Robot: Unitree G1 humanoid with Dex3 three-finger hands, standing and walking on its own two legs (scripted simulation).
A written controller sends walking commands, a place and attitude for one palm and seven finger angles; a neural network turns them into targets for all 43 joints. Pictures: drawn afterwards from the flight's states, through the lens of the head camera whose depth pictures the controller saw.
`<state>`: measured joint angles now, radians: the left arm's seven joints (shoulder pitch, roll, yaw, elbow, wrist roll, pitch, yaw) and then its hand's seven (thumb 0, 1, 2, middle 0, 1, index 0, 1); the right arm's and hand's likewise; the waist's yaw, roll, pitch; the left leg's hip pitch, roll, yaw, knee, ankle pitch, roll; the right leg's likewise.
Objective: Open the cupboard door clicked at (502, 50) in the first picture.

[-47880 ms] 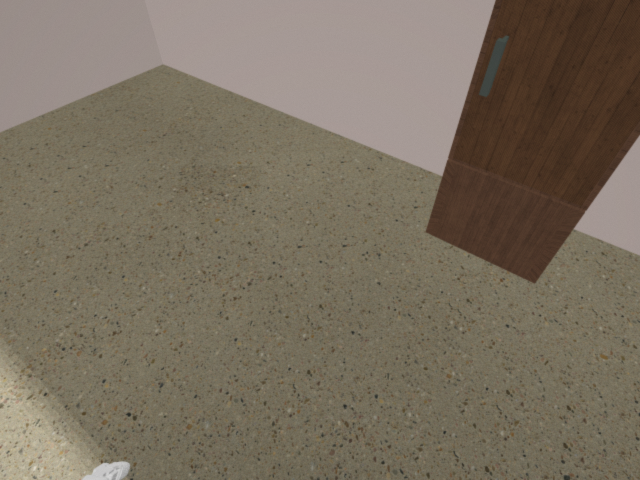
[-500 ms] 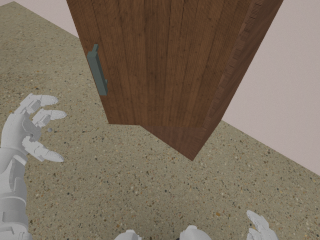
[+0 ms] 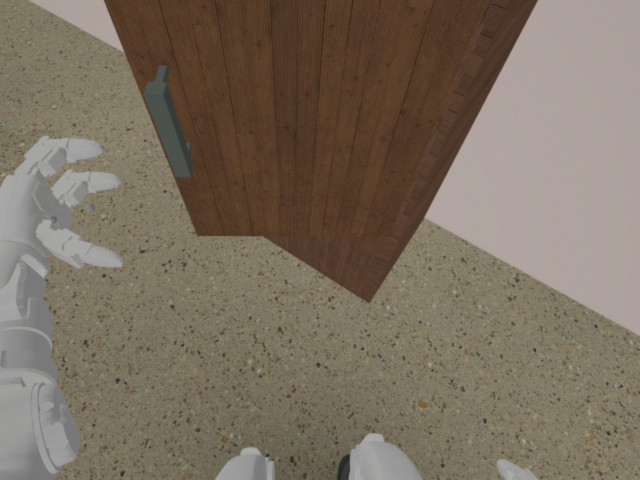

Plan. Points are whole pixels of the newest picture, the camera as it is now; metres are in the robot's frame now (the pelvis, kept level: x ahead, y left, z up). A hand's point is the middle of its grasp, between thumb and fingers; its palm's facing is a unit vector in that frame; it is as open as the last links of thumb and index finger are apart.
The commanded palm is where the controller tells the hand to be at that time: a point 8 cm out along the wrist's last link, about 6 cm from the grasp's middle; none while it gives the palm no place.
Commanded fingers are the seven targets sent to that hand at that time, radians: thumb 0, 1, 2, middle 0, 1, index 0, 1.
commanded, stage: move the hooked fingers beside the handle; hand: left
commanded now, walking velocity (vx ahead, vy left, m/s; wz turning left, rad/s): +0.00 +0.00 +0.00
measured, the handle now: (174, 124) +0.58 +0.21 +0.06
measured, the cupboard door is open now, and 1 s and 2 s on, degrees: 36 36 36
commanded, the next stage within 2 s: slide the fingers in behind the handle in 1.46 s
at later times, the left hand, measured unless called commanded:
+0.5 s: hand (121, 155) +0.50 +0.26 +0.07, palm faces -0.01 -1.00 -0.01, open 14.0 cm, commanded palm +0.49 +0.31 +0.06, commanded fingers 0.00 -0.50 0.30 -0.30 -1.20 -0.30 -1.20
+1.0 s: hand (126, 142) +0.54 +0.26 +0.06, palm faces +0.00 -1.00 -0.01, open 14.0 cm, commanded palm +0.52 +0.30 +0.06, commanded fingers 0.00 -0.50 0.30 -0.30 -1.20 -0.30 -1.20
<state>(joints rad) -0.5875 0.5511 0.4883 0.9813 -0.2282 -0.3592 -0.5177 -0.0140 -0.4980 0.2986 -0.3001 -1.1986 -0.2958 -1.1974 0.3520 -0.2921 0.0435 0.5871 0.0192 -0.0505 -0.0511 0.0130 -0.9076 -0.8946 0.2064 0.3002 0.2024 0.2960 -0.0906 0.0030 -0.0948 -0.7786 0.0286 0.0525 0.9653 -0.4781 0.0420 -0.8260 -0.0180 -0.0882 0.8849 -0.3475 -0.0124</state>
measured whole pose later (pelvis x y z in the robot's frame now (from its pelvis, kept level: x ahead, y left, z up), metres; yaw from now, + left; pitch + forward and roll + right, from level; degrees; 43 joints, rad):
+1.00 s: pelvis +0.02 +0.01 -0.01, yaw -2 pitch +25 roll -4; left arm -0.91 0.74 0.54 1.20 -0.10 -0.35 -0.46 -0.01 -0.50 0.30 -0.30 -1.20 -0.30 -1.20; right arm 0.43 -0.29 0.06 0.58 -0.02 0.12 -0.01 0.01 -0.91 -0.89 0.21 0.30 0.20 0.30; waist -0.20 0.02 -0.08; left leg -0.95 0.06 0.04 1.03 -0.52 0.05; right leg -0.98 0.01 -0.10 0.90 -0.36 -0.01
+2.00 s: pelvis +0.01 +0.01 -0.01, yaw -2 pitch +23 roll -4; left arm -0.89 0.64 0.48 1.17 -0.11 -0.37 -0.39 -0.01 -0.50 0.30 -0.30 -1.20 -0.30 -1.20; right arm 0.41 -0.28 0.06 0.57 -0.01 0.11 -0.01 0.01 -0.91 -0.89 0.21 0.30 0.20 0.30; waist -0.19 0.02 -0.10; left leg -0.93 0.05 0.04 1.04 -0.52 0.05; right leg -0.96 0.01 -0.09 0.91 -0.36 0.00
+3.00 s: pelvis +0.02 +0.00 -0.01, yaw -1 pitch +23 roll -3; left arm -0.87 0.49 0.40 1.14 -0.10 -0.41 -0.23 -0.01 -0.50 0.30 -0.29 -1.20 -0.28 -1.21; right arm 0.40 -0.26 0.04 0.60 -0.02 0.08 0.01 0.01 -0.91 -0.89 0.21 0.30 0.20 0.30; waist -0.17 0.04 -0.10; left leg -0.90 0.04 0.04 1.02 -0.52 0.04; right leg -0.94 0.00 -0.09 0.92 -0.37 -0.01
